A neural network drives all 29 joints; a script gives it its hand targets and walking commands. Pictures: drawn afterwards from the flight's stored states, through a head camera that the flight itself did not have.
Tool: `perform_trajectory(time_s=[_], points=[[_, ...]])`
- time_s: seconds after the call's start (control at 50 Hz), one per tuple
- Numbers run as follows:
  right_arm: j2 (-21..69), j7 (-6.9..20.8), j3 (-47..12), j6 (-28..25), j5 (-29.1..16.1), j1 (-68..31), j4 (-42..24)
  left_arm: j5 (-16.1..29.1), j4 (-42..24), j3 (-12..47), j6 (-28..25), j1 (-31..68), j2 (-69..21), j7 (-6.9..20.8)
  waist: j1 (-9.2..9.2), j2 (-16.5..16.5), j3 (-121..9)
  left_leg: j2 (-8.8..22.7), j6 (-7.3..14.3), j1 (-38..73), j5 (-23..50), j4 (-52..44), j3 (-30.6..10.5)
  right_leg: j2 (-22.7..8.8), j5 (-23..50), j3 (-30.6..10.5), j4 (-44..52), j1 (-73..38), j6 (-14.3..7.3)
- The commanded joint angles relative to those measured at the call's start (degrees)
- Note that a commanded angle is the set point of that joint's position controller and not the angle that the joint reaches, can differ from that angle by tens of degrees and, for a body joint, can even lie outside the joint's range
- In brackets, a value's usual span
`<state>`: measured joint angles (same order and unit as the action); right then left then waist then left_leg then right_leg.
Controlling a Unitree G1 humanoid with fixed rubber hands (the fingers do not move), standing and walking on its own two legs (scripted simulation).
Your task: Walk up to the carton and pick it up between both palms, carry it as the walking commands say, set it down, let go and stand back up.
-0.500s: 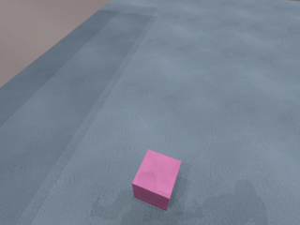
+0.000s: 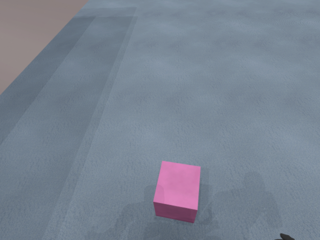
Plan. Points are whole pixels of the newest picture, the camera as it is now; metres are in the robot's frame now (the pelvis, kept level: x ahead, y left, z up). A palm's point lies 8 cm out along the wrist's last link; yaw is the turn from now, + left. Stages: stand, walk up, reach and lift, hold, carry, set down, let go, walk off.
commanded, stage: walk up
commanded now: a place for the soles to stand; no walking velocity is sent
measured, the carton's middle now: (177, 191) +0.52 -0.07 -0.63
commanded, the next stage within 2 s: none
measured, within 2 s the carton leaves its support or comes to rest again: neither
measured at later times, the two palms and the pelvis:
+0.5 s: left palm (23, 227) +0.21 +0.38 -0.09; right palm out of the picture +0.07 -0.28 -0.08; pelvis +0.05 +0.07 +0.00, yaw -12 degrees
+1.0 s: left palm (32, 216) +0.24 +0.36 -0.08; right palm out of the picture +0.07 -0.26 -0.08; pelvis +0.05 +0.07 +0.01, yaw -17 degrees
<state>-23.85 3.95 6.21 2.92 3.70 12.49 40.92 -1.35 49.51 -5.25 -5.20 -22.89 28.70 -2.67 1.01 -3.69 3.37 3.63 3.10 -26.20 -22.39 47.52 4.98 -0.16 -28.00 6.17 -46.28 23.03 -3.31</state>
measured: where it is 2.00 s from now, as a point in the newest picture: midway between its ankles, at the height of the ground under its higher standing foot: outside the picture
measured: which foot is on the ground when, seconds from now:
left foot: down 0.00-1.00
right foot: down 0.00-1.00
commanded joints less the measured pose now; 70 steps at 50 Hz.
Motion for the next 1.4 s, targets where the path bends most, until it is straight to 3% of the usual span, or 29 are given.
perform_trajectory(time_s=[0.0,0.02,0.06,0.1,0.14,0.18,0.2,0.22,0.24,0.26,0.28,0.36,0.38,0.42,0.44,0.46,0.48,0.54,0.56,0.6,0.7,0.82,0.98,1.04,1.1,1.22,1.26,1.3,1.38], points=[[-8.58,-2.43,0.9,-2.15,-2.22,-9.51,-5.54,-1.55,-5.06,-4.31,-1.04,-4.35,16.54,-1.04,-4.6,7.95,3.92,0.48,-2.0,-25.54,-8.75,13.0,-9.82,-23.37,0.05,-47.66,29.41,-14.17,-7.48],[-11.7,-2.84,1.68,-1.9,-1.67,-5.76,-3.28,-0.75,-4.6,-4.22,-1.31,-2.51,15.05,-0.99,-2.17,1.4,2.76,1.33,-1.85,-21.83,-6.56,14.38,-12.88,-21.79,-1.26,-46.71,28.15,-13.06,-7.43],[-12.21,-2.79,1.86,-2.27,-1.84,-1.32,-0.75,-0.81,-4.94,-3.47,-1.36,2.61,14.52,-0.63,-0.58,9.36,0.07,2.86,-1.21,-8.28,-6.28,11.21,-9.99,-17.62,-2.03,-35.32,24.73,-2.72,-9.54],[-11.76,-2.54,1.69,-2.51,-2.14,0.48,1.16,-0.55,-5.03,-2.15,-0.44,4.05,12.73,0.38,-0.25,13.43,2.16,0.95,-1.82,-1.43,-5.43,6.58,-7.11,-12.19,0.89,-27.28,22.44,2.18,-7.41],[-11.31,-2.9,1.68,-3.36,-2.51,0.43,1.46,-0.28,-5.37,-1.53,0.44,5.03,13.12,0.96,0.09,15.12,2.22,-1.22,-2.09,7.08,-4.4,-1.72,-3.62,-10.02,8.55,-22.69,17.74,6.88,-7.47],[-10.66,-3.63,1.58,-4.33,-2.14,2.71,3.06,0.35,-5.42,-0.53,1.28,5.46,10.06,1.56,1.19,11.24,-1.11,-3.62,-1.07,14.71,3.11,-7.52,-1.76,-6.41,13.0,-17.8,11.68,8.77,-4.67],[-11.58,-4.15,1.51,-4.85,-1.93,4.2,3.1,0.37,-5.51,-0.34,1.78,6.48,9.37,1.77,1.86,8.42,-1.06,-1.64,-0.39,15.39,-0.58,-11.68,-6.76,-4.81,14.43,-16.31,5.71,10.62,-4.21],[-15.77,-4.3,2.12,-5.58,-1.9,2.89,2.8,0.71,-6.04,0.06,2.01,6.22,6.48,1.72,1.49,-4.86,0.97,8.34,2.89,13.55,-7.82,-20.82,-24.33,1.15,11.25,-12.71,-6.22,15.32,-0.44],[-17.5,-4.1,1.93,-5.82,-2.52,0.64,1.63,0.89,-5.21,-0.18,2.25,4.45,8.02,1.08,0.42,-9.73,-0.86,17.89,9.94,9.96,-4.92,-24.31,-33.07,2.22,-1.6,-9.33,-11.94,11.73,1.46],[-17.73,-3.9,2.18,-5.7,-2.74,-1.31,0.77,1.32,-3.86,-0.46,2.23,3.53,9.14,1.09,-0.94,-6.42,1.25,20.27,12.23,6.76,0.91,-24.82,-34.17,1.75,-5.41,-10.43,-15.74,9.56,1.5],[-17.4,-4.16,2.23,-5.95,-2.96,-1.33,1.04,1.13,-3.39,-0.53,2.44,3.59,9.24,1.23,-0.78,-1.85,-0.41,19.79,12.53,6.87,5.01,-23.09,-32.02,0.66,-6.11,-11.37,-15.77,7.98,1.25],[-15.96,-4.41,1.03,-5.9,-2.33,-4.55,1.7,0.95,-1.87,-0.93,2.22,1.65,6.54,2.39,-2.97,-11.79,-0.96,11.92,7.6,3.32,13.41,-17.3,-14.75,0.58,1.76,-4.21,-1.16,-1.08,0.34],[-14.89,-4.16,0.9,-5.48,-2.98,-5.34,1.61,0.63,-0.98,-1.34,2.06,0.26,6.07,2.33,-4.03,-8.41,-1.83,11.32,6.56,2.05,15.51,-14.13,-13.14,2.38,5.52,-2.9,4.28,-6.33,-0.05],[-11.59,-4.12,-0.25,-4.9,-3.12,-1.7,2.41,-0.05,-1.08,-1.83,1.7,2.75,7.72,2.11,-2.64,-1.01,-4.22,7.63,2.52,-2.97,9.41,-7.42,-9.2,0.1,10.28,-11.48,11.49,-13.45,-1.99],[-9.82,-4.19,-0.63,-5.0,-3.29,-1.2,1.32,-0.69,-2.94,-2.53,1.22,3.75,11.41,2.1,-2.51,7.62,-5.48,3.04,-0.87,-6.82,7.08,1.79,-5.17,-9.46,16.68,-27.4,16.12,-15.74,-5.59],[-9.77,-4.58,-0.75,-5.17,-3.74,-4.44,1.82,0.32,-2.96,-2.23,1.19,5.18,12.58,1.8,-2.0,5.74,-6.03,0.37,-1.92,-3.1,-3.26,2.28,-3.24,-15.57,26.61,-33.85,15.48,-10.92,-12.14],[-10.3,-4.92,-0.7,-5.34,-3.68,-3.55,2.49,0.85,-3.51,-1.9,1.46,7.89,13.28,1.88,-1.48,6.48,-6.38,1.19,-1.62,2.0,-6.52,-0.42,-5.07,-15.9,30.83,-31.36,12.85,-7.85,-12.97],[-13.77,-4.73,0.12,-6.85,-3.0,-2.04,4.84,1.43,-4.14,0.38,2.15,12.75,8.37,1.89,0.27,-0.67,-4.76,7.19,1.96,11.47,11.44,-14.49,-11.28,-2.63,25.64,-13.38,3.53,1.54,-1.9],[-14.13,-4.62,-0.1,-6.97,-3.25,-0.93,4.76,1.28,-2.99,0.93,2.49,11.44,7.26,1.87,0.22,-3.2,-6.91,12.11,5.92,14.06,14.57,-16.7,-16.85,-0.65,20.31,-10.12,-1.06,1.3,0.32],[-15.25,-4.66,-0.18,-6.41,-3.02,-3.26,4.86,1.1,-0.92,0.71,2.48,10.78,8.16,1.87,-1.23,-2.52,-4.7,14.52,7.61,10.05,17.42,-16.46,-16.28,-0.37,14.26,-7.97,0.87,-1.19,0.47],[-13.6,-4.72,-0.55,-5.96,-3.91,-5.57,5.97,0.91,1.24,0.6,2.45,10.61,9.37,2.45,-1.53,-0.29,-5.77,6.61,1.08,7.66,10.09,-13.52,-6.86,-3.49,24.34,-15.56,8.34,-6.63,-2.85],[-9.57,-4.43,-1.24,-5.24,-3.87,-7.04,8.09,0.52,0.57,1.33,2.14,13.9,10.31,2.15,-0.18,7.72,-4.14,1.16,-0.63,10.04,3.77,-9.09,-3.35,-8.03,21.77,-26.41,15.34,-2.24,-5.99],[-13.31,-4.1,-0.38,-5.31,-2.86,-7.93,9.05,0.67,2.62,2.01,2.77,14.46,7.27,2.54,-0.44,2.25,-5.12,9.68,3.15,13.96,6.15,-18.59,-7.59,-1.73,19.77,-13.58,9.9,-3.05,-0.42],[-11.74,-4.09,-0.65,-4.82,-3.4,-10.0,9.5,0.68,2.73,1.77,2.62,15.32,8.42,2.44,-0.56,7.56,-3.82,4.58,0.49,11.0,2.57,-15.3,-3.22,-4.95,20.02,-21.2,15.01,-3.44,-2.55],[-10.49,-3.62,-1.16,-4.68,-3.27,-9.75,10.31,0.56,2.21,1.94,2.68,16.09,9.03,2.31,-0.02,5.35,-2.75,1.02,-0.59,11.75,-1.47,-14.34,-2.73,-7.49,14.92,-28.42,19.74,-1.07,-5.09],[-13.63,-3.8,-0.47,-5.18,-3.23,-7.19,11.78,0.59,3.35,2.37,3.1,16.44,7.68,2.39,0.61,3.81,-5.23,10.32,3.46,17.82,4.55,-21.88,-7.88,-1.13,21.54,-14.51,10.11,-1.39,0.22],[-13.72,-3.79,-0.27,-4.85,-2.98,-9.51,11.01,0.86,3.92,2.18,3.23,15.01,6.99,2.55,-0.67,2.39,-4.62,10.5,3.32,14.65,4.97,-21.2,-5.62,-1.33,21.02,-14.58,11.94,-3.83,-0.37],[-11.73,-3.76,-0.78,-4.61,-3.28,-9.92,11.13,0.71,3.21,1.79,3.16,15.53,8.0,2.59,-0.7,4.2,-3.87,5.22,0.65,13.21,1.14,-17.89,-1.28,-3.44,21.52,-19.69,14.67,-3.66,-2.38],[-10.32,-3.71,-1.11,-4.68,-3.21,-9.8,11.13,0.56,2.91,1.75,3.17,15.9,8.93,2.5,-0.84,3.69,-4.28,2.76,-0.51,14.84,3.14,-16.69,-1.88,-6.05,20.88,-26.47,17.56,-2.86,-4.37]])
